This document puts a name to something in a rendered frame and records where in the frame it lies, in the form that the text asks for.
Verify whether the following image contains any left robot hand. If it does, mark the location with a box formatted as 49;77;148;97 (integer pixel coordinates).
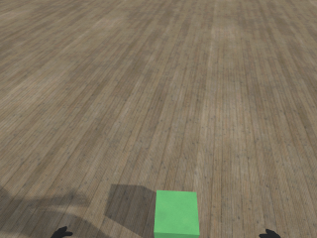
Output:
51;226;73;238

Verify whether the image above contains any carton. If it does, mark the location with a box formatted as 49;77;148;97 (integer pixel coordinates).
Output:
154;190;200;238

